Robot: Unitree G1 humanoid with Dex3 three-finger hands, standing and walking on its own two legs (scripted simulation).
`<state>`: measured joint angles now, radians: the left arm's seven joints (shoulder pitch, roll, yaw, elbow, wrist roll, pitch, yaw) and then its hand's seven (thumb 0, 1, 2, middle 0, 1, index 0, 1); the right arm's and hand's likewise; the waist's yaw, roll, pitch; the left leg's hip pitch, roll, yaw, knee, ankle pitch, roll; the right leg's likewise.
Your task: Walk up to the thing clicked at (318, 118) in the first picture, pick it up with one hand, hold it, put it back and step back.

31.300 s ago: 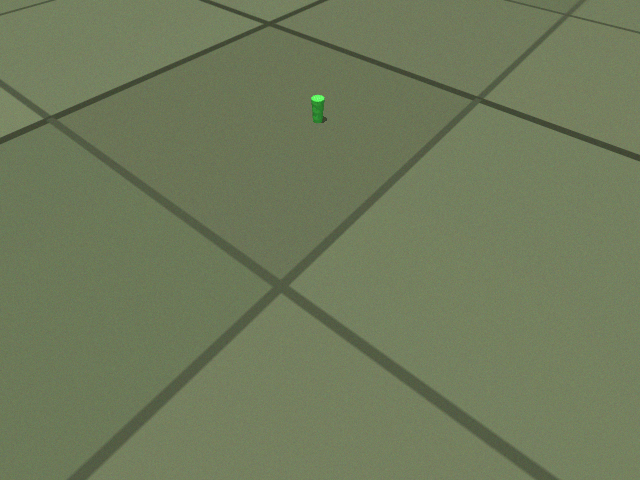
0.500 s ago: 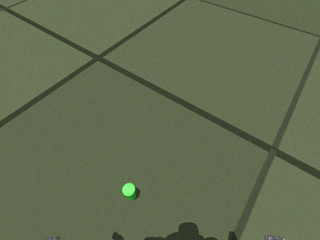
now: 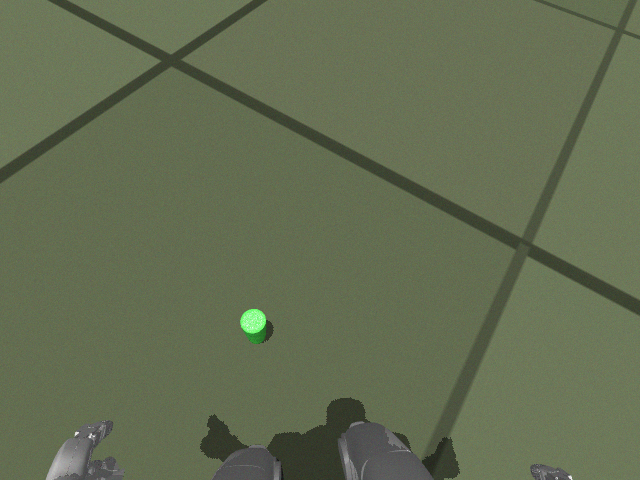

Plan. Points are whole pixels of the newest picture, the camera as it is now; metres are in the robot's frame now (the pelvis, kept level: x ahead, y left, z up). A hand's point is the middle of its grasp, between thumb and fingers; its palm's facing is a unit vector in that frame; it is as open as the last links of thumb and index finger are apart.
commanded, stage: step back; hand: left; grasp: from the side
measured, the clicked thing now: (255, 328) +0.50 +0.15 -0.69
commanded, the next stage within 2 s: none
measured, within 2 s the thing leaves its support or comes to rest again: neither
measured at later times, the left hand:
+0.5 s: hand out of the picture +0.01 +0.26 -0.14, palm faces +0.00 -0.92 -0.39, open 7.4 cm
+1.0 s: hand out of the picture -0.22 +0.22 -0.14, palm faces -0.05 -0.91 -0.41, open 7.4 cm
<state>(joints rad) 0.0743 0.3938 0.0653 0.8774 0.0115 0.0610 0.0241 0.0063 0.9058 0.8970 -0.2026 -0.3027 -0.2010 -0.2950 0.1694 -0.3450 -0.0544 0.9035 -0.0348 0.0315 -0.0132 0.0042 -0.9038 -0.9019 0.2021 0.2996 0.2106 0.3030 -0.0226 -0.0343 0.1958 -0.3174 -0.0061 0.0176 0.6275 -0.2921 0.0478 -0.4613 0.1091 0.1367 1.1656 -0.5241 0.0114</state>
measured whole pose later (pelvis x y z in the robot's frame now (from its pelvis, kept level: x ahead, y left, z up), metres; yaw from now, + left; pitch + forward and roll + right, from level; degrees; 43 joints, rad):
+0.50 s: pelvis -0.13 +0.00 -0.01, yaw +1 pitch -2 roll +1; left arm 0.11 0.38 0.06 0.76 0.02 0.05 0.01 0.01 0.90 0.90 -0.21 -0.30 -0.20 -0.30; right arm 0.17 -0.40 -0.06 0.87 -0.02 0.03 -0.02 0.00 -0.91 -0.90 0.20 0.30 0.21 0.30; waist 0.00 -0.02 0.18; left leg -0.26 -0.05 -0.03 0.65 -0.36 0.01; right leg -0.39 -0.03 0.02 0.70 -0.28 0.01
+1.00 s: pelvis -0.29 -0.04 +0.00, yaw -4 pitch -2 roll +1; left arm 0.24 0.35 0.07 0.85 0.04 0.05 -0.01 0.01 0.90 0.90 -0.20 -0.30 -0.20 -0.30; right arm 0.14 -0.42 -0.06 0.84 -0.01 0.07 -0.02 0.00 -0.91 -0.90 0.20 0.30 0.21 0.30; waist 0.03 0.03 0.14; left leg -0.55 -0.08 -0.13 1.04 -0.45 -0.01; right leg -0.26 -0.01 0.05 0.68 -0.37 -0.01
